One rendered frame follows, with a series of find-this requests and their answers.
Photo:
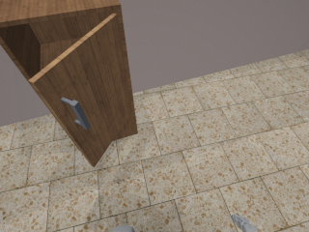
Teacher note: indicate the cupboard door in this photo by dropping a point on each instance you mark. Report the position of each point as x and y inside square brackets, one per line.
[93, 73]

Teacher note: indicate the handle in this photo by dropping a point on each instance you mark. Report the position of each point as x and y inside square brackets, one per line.
[78, 111]

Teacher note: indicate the right robot hand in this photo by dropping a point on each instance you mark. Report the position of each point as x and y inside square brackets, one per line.
[244, 224]

